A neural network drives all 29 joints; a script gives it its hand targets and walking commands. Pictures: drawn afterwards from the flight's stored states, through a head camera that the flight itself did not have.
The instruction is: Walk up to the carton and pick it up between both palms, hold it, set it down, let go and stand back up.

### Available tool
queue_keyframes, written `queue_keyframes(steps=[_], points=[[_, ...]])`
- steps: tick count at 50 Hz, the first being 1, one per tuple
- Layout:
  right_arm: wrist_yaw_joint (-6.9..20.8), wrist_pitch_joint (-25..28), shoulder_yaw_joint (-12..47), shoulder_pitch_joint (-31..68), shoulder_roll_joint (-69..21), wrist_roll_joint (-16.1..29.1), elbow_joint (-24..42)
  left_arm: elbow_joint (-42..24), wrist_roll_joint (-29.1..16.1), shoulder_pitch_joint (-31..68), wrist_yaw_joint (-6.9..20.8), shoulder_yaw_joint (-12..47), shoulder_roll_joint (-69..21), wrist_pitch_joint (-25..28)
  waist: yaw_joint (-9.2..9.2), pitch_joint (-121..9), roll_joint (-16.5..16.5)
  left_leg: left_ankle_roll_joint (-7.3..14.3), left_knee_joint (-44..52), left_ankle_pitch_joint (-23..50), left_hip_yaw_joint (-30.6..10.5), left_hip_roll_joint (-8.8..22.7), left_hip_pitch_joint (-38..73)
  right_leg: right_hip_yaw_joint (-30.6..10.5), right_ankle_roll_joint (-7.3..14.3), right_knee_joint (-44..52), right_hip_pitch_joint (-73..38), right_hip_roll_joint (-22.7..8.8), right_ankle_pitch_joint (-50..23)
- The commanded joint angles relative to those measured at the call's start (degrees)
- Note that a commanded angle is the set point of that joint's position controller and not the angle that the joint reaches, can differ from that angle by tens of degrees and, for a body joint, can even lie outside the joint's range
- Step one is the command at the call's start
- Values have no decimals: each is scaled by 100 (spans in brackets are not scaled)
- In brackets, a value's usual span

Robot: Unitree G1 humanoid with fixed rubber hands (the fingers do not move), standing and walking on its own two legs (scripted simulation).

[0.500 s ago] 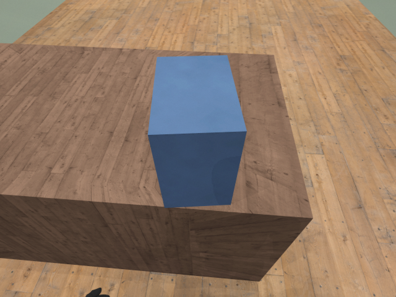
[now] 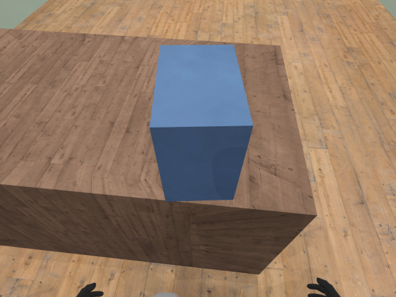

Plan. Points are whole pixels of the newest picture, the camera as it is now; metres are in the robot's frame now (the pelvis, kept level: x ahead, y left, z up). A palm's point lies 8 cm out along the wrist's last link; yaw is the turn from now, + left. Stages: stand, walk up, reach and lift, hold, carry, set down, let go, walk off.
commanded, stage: reach and lift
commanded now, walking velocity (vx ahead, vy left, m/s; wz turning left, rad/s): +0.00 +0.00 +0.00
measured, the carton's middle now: (198, 126) +0.47 +0.04 +0.05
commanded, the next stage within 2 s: none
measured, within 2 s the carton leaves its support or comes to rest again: neither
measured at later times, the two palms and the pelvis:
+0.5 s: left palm (95, 269) +0.17 +0.23 -0.06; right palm (338, 284) +0.16 -0.24 -0.05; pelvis +0.01 -0.02 +0.02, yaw -3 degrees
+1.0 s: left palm (104, 250) +0.20 +0.21 -0.02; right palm (335, 268) +0.18 -0.22 -0.01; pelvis +0.03 -0.01 +0.02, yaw -5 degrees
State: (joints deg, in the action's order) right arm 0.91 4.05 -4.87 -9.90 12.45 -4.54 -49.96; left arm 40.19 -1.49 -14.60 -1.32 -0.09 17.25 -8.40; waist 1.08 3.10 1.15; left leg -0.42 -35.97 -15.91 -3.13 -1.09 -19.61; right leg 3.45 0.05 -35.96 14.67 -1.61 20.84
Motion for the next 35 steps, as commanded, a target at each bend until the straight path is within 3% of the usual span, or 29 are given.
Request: queue_keyframes(steps=[1, 2, 4, 6, 9, 12, 17, 20, 28, 32, 35], points=[[212, 519, -293, 1019, 753, -26, 295, -1687, -37, 1518, -92, -221, 662, -860, -204, -744, -86, -58, 334, 184, 488, 390, 507, 228, 194, 308, 523, 18, -278], [238, 626, -277, 733, 856, 173, 280, -1994, 54, 1165, -121, -328, 589, -873, -113, -1251, -348, -161, 306, 999, 430, 360, 1090, 238, 215, 384, 229, 121, -887], [254, 821, -111, 216, 1031, 470, 56, -2092, 324, 237, -106, -618, 479, -862, -83, -1558, -385, -312, 355, 2761, 354, 247, 2219, 266, 160, 780, -177, 341, -2095], [227, 917, 79, 258, 1129, 647, 6, -1868, 471, -158, -35, -753, 361, -846, -9, -1287, -389, -361, 538, 3386, 337, 50, 2460, 195, 113, 1173, -321, 397, -2654], [154, 908, 249, 545, 1030, 671, 415, -1592, 447, -67, 21, -782, 368, -783, 30, -827, -257, -301, 907, 2788, 426, -133, 2076, 65, 49, 1489, -537, 334, -2554], [111, 880, 303, 800, 703, 570, 961, -1735, 386, 532, -26, -805, 428, -608, 145, -342, -316, -213, 1210, 2071, 589, -187, 1796, -48, 29, 1721, -422, 251, -1877], [102, 756, 401, 713, 152, 418, 1714, -1973, 211, 1207, -109, -684, 334, -211, 167, 145, -230, -33, 1576, 896, 772, -99, 1684, -189, 7, 2016, 88, 92, -577], [65, 665, 382, 385, 93, 430, 1818, -2012, 167, 1099, -106, -694, 363, 41, 68, 13, -125, 38, 1638, 883, 785, -75, 1823, -310, -10, 2109, -6, 30, -610], [-103, 1030, 277, -48, 292, 574, 1921, -2125, -29, 350, 41, -606, 283, 647, -32, -559, -3, -105, 1570, 2310, 661, -64, 2380, -244, -112, 2135, -479, 165, -2076], [-104, 1195, 299, -47, 289, 614, 1992, -2223, -81, 166, 33, -492, 199, 877, 17, -409, 17, -137, 1621, 2495, 618, -18, 2499, -209, -37, 2290, -379, 229, -1800], [-67, 1265, 353, 32, 238, 743, 2243, -2352, -128, 98, -14, -426, 132, 1002, 153, -340, -67, -175, 1659, 2627, 622, 17, 2456, -155, 67, 2337, -349, 293, -1484]])
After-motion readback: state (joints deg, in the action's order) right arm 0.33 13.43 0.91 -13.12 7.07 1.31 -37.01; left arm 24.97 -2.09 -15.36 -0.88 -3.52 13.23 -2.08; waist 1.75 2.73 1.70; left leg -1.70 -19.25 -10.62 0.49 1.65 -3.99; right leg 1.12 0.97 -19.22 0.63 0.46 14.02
